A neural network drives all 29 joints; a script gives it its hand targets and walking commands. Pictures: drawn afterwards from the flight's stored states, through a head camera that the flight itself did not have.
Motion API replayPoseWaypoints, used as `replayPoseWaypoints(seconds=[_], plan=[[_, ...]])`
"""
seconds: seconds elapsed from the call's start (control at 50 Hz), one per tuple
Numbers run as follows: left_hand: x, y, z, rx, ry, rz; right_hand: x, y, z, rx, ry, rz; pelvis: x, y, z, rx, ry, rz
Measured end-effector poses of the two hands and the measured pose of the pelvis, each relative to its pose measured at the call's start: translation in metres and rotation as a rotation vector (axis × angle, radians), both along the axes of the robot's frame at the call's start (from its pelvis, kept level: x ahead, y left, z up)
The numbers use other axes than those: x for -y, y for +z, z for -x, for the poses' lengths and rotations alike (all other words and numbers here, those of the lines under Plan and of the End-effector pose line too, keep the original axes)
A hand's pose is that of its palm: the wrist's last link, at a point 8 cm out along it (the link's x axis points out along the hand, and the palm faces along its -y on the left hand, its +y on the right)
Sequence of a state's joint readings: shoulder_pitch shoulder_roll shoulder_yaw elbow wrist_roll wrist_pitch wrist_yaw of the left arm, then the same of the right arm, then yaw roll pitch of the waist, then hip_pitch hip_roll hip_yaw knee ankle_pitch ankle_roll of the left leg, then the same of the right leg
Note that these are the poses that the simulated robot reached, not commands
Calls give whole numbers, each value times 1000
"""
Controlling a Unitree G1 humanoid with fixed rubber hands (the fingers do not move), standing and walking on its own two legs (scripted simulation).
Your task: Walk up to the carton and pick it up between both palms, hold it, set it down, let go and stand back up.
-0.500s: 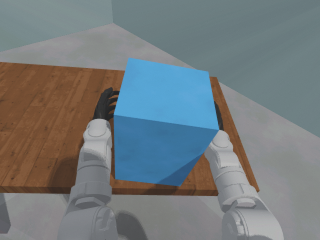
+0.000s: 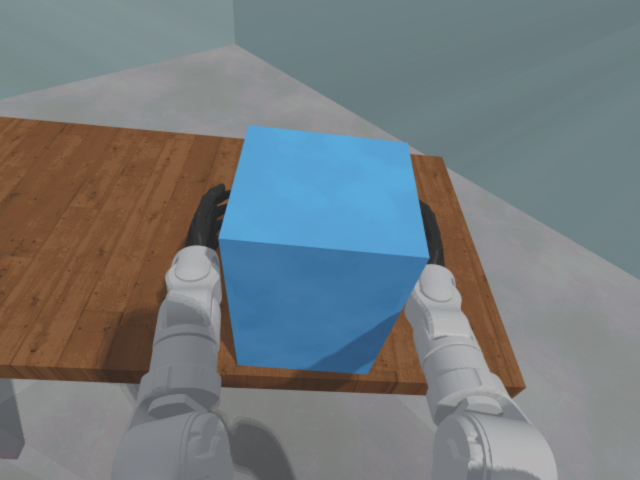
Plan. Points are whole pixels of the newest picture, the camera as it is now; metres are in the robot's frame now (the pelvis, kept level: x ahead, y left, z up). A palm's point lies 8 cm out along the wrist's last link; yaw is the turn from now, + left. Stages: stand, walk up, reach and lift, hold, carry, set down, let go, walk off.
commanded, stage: set down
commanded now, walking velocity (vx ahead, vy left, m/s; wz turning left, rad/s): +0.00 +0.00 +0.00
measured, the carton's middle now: (314, 264) +0.39 +0.05 +0.06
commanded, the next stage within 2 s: none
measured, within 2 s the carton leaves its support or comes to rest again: neither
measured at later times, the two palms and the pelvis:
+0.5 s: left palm (206, 245) +0.38 +0.19 +0.08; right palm (424, 262) +0.39 -0.10 +0.08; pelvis +0.01 +0.00 +0.00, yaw -1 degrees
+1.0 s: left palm (209, 248) +0.38 +0.19 +0.07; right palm (429, 252) +0.40 -0.10 +0.09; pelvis -0.02 +0.02 -0.01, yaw -3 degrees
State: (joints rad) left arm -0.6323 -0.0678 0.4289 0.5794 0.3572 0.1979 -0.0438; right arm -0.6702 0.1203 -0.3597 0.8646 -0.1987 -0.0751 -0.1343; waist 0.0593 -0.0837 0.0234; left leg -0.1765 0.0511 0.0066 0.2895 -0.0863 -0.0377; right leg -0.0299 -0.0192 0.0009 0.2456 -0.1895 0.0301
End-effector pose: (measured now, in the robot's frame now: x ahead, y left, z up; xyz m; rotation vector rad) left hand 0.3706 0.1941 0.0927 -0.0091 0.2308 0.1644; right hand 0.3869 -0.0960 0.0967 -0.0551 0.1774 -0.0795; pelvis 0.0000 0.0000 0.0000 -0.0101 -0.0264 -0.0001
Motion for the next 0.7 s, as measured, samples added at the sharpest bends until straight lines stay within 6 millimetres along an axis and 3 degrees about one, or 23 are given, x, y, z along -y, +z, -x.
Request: replayPoseWaypoints(seconds=[0.46,0.7], plan=[[0,-10,-9,16,-3,-14,1,-11,-6,26,-3,-21,-2,-1,-7,2,-15,-5],[1,-20,-13,-25,11,1,3,-18,-11,-27,-2,-26,-7,-2,2,-49,-34,4]])
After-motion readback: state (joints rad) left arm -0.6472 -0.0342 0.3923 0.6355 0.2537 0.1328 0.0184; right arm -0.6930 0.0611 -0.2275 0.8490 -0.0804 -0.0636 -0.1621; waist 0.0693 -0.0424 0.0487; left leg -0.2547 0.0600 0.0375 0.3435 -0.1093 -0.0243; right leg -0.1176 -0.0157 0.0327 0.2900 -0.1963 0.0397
